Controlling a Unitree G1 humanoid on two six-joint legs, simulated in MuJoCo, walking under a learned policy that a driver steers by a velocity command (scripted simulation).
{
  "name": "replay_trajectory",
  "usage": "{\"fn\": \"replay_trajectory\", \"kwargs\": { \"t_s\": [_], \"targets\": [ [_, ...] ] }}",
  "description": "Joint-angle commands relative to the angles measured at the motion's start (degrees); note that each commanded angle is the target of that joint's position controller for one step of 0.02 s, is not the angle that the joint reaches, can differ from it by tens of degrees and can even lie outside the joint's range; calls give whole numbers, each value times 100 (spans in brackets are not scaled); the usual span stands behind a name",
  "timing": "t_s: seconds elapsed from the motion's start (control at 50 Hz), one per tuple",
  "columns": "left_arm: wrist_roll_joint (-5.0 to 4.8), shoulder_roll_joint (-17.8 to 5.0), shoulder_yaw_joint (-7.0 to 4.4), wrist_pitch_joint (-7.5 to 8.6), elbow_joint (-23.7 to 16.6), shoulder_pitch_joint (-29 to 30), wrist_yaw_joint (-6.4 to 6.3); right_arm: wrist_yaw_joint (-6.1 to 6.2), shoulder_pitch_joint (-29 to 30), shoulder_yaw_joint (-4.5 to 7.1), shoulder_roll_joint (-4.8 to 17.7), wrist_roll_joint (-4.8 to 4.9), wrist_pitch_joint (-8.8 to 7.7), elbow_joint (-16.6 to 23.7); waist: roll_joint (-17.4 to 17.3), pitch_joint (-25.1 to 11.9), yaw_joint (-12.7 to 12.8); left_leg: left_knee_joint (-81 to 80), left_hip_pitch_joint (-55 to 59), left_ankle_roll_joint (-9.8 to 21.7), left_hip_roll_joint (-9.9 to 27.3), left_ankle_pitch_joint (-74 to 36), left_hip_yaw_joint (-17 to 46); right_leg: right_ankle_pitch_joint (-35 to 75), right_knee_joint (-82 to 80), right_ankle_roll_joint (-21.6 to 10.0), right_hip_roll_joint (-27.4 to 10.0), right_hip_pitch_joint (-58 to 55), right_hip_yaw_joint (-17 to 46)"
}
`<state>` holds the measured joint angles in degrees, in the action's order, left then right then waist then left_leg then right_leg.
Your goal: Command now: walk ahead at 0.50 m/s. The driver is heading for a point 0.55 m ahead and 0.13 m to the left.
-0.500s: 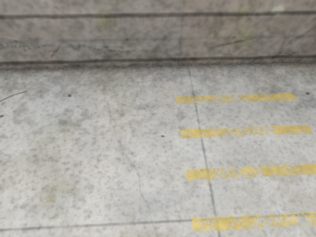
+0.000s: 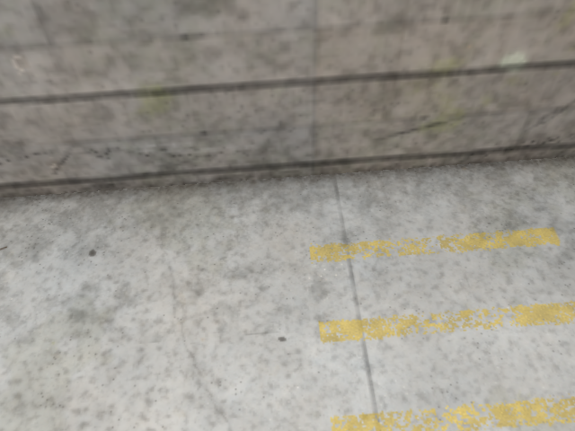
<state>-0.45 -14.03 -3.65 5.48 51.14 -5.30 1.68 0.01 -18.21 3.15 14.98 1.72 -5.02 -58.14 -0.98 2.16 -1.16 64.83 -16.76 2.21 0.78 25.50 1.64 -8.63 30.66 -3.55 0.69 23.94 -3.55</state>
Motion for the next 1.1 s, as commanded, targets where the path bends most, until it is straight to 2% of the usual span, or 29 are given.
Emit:
{"fn": "replay_trajectory", "kwargs": {
  "t_s": [0.02, 0.06, 0.1, 0.16, 0.24, 0.32, 0.38, 0.42, 0.44, 0.46, 0.48, 0.5, 0.52, 0.54, 0.56, 0.58, 0.64, 0.72, 0.8, 0.82, 0.88, 0.9, 0.92, 0.94, 0.96, 0.98, 1.02, 1.08, 1.1],
  "targets": [
    [92, -540, -95, 53, -72, -515, -14, 51, 387, 179, 665, -17, -144, 490, 457, -514, 261, 447, -2168, 113, 703, -672, 235, 22, -1798, -956, -1575, -1983, 2138],
    [104, -506, -78, 79, -16, -486, 9, 68, 154, 164, 402, -54, 11, 434, 558, -403, 43, 71, -1705, 73, 815, -897, 231, 243, -2112, -961, -1427, -1403, 1752],
    [83, -693, -119, 105, 74, -670, -41, 87, 326, 165, 346, -86, 83, 513, 483, -238, 5, -362, -1895, -30, 861, -1239, 176, 552, -2323, -1040, -1402, -1265, 1471],
    [67, -820, -144, 78, 178, -957, -148, 75, 916, 180, 366, -152, 81, 716, 373, -81, 124, -1355, -2334, -179, 853, -2193, 141, 916, -2433, -976, -1325, -1473, 1138],
    [5, -847, -135, 41, 301, -1317, -205, -8, 1695, 107, 214, -115, 31, 925, 408, 75, 367, -2671, -2062, -195, 603, -3187, -122, 930, -2474, -767, -1097, -1586, 660],
    [-35, -892, -160, -49, 519, -1756, -216, -125, 2315, 47, 225, -63, -5, 1153, 399, 273, 570, -3299, -2223, -119, 464, -3020, -167, 973, -2235, -761, -1351, -2331, 657],
    [-56, -983, -212, -146, 589, -1783, -251, -224, 2357, 64, 369, -43, -63, 1272, 504, 232, 431, -3565, -2079, 82, 369, -2418, -172, 1603, -1827, -650, -1618, -2872, 731],
    [-68, -1067, -237, -199, 535, -1544, -264, -230, 1664, 185, 625, -57, -88, 1111, 652, -216, -15, -3697, -941, 275, 52, -2133, -443, 3228, -1036, -492, -1517, -2906, 580],
    [-58, -943, -189, -225, 499, -1474, -265, -197, 722, 330, 884, -79, -86, 805, 554, -776, -438, -3720, 365, 443, -63, -2270, -522, 3654, 21, -337, -1212, -2565, 352],
    [40, -757, -95, -222, 361, -1537, -270, -139, -350, 455, 1312, -158, -76, 575, -44, -1635, -750, -3510, 2195, 812, 942, -2403, 625, 2155, 1804, -132, -861, -1336, 96],
    [51, 45, 131, -75, 327, -2246, -192, -156, -676, 520, 1688, -147, -44, 438, -1586, -2345, -336, -4195, 4073, 1802, 2213, -1390, 3439, -1852, 3802, 245, 278, 996, 238],
    [-92, -529, 13, 72, 370, -1862, -156, -154, -646, 358, 1133, -95, -37, 472, -1125, -2293, -559, -4672, 4032, 1682, 2113, -648, 3898, -2484, 4521, 159, 79, 1688, 1028],
    [-229, -832, -70, 163, 189, -1288, -138, -125, -127, 284, 884, -89, -58, 573, -897, -1438, -516, -4753, 3325, 1402, 1923, -806, 3022, -2054, 4629, 58, -227, 2115, 942],
    [-222, -827, -69, 187, 126, -974, -175, -117, 318, 232, 738, -133, -73, 688, -396, -996, -355, -4885, 2476, 1250, 1713, -1307, 2345, -1508, 4389, 35, -540, 1949, 783],
    [-133, -799, -111, 159, 116, -836, -213, -132, 627, 185, 575, -193, -87, 729, -211, -637, -181, -5052, 1689, 1179, 1535, -1821, 1874, -1169, 4006, 59, -720, 1680, 729],
    [-86, -739, -141, 81, 149, -949, -233, -144, 807, 128, 434, -266, -106, 743, -281, -490, 41, -5175, 1155, 1114, 1388, -2596, 1497, -998, 3796, 84, -833, 1256, 757],
    [-19, -403, -114, -116, 192, -1214, -287, -127, 741, 128, 529, -270, -137, 601, -253, -389, 330, -5241, 507, 1195, 1285, -4795, 691, -965, 3170, 279, -803, 747, 634],
    [64, -254, -33, -181, 13, -611, -271, 17, 758, 141, 704, -251, -40, 520, -317, -445, 269, -5190, 301, 964, 897, -5477, -161, 374, 1405, 411, -650, 356, 401],
    [72, -368, 20, -213, -175, 139, -240, 88, 502, 131, 843, -173, 54, 337, -301, -533, -3, -5083, 755, 898, 1039, -4911, -44, 936, 398, 406, -430, 102, 404],
    [69, -345, 43, -191, -203, 282, -233, 104, 487, 142, 861, -189, 119, 305, -374, -528, 5, -5010, 1040, 840, 1114, -4826, 31, 817, 234, 364, -412, 109, 429],
    [130, -719, -53, -161, -209, 194, -259, 183, 886, 156, 872, -118, 198, 405, -387, -448, 277, -4482, 1220, 559, 1086, -4275, 141, 743, -504, 181, -403, -339, 497],
    [157, -862, -102, -134, -115, 1, -289, 187, 644, 117, 742, -143, 219, 357, -166, -580, 280, -4136, 1266, 377, 815, -4056, 103, 1366, -912, 99, -385, -841, 507],
    [200, -1129, -155, -128, -93, -229, -339, 184, 454, 66, 624, -265, 192, 371, 179, -914, 249, -3662, 916, 177, 539, -3476, -30, 3205, -646, -67, -835, -1708, 947],
    [254, -1217, -124, -153, -88, -192, -359, 163, -104, -47, 239, -366, 163, 342, 985, -1307, -151, -3074, -40, -114, 154, -1513, -168, 4869, -224, -718, -1539, -2881, 1725],
    [189, -722, -32, -224, 77, -389, -333, 184, -142, -93, 150, -355, 236, 242, 1293, -1572, 21, -2713, -279, -363, 30, -18, -112, 4509, -391, -1232, -1915, -3056, 2255],
    [128, -491, 40, -270, 106, -353, -308, 201, 251, -57, 375, -262, 338, 315, 1121, -1391, 110, -2611, -413, -446, 64, 599, 34, 3611, -637, -1204, -1859, -2814, 2367],
    [160, -677, 32, -310, 36, 55, -274, 299, 660, -32, 508, -213, 550, 381, 928, -1086, 52, -2732, -482, -484, 159, 448, 129, 2065, -986, -909, -1718, -2278, 2331],
    [145, -804, 24, -382, -117, 862, -299, 351, 545, -48, 472, -296, 694, 214, 836, -866, -290, -3900, 726, -395, 180, -1082, 37, 82, -1377, -357, -1214, -939, 1651],
    [113, -795, 22, -396, -77, 798, -288, 343, 660, -47, 541, -332, 711, 210, 752, -769, -217, -4094, 972, -332, 179, -1447, 8, -914, -1483, -143, -970, -643, 1382]
  ]
}}
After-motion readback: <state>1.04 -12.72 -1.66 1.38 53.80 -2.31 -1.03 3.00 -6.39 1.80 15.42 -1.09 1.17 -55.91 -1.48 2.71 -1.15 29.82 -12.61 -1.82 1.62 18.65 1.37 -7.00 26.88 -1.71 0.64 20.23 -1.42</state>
